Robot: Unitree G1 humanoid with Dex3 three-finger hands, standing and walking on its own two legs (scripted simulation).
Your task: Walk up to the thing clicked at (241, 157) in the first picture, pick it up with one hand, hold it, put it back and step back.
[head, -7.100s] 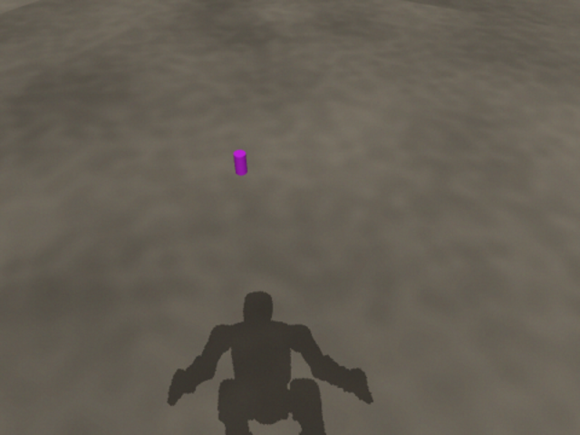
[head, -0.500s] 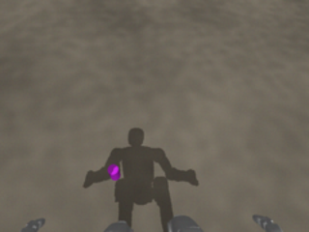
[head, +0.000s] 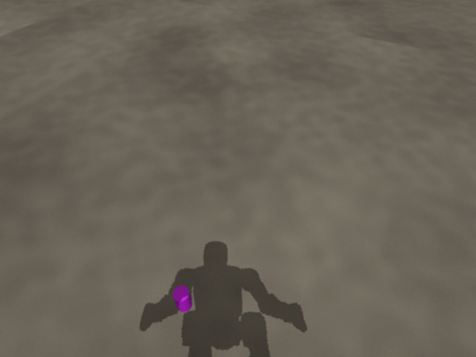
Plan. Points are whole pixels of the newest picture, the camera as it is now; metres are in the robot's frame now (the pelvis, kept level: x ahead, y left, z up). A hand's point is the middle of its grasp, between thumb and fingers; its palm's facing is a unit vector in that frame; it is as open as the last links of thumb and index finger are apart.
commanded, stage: walk up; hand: left
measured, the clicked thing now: (182, 299) +0.48 +0.21 -0.72
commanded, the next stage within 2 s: none
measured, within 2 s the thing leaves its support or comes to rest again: neither
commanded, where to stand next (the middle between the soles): +0.09 -0.01 m, yaw -1 degrees
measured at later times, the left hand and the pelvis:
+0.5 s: hand out of the picture +0.11 +0.25 -0.15, palm faces -0.02 -0.92 -0.39, open 7.3 cm; pelvis +0.06 -0.01 +0.00, yaw -1 degrees
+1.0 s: hand out of the picture +0.10 +0.24 -0.14, palm faces -0.02 -0.87 -0.49, open 7.3 cm; pelvis +0.02 -0.03 -0.02, yaw +0 degrees
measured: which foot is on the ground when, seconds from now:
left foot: down 0.00-0.82, up 0.84-1.00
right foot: down 0.00-1.00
